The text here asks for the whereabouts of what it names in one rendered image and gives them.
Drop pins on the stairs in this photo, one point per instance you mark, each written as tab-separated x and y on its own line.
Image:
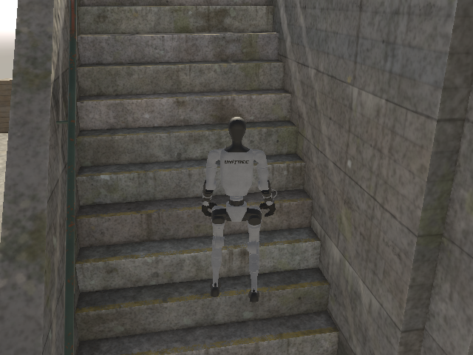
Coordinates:
159	82

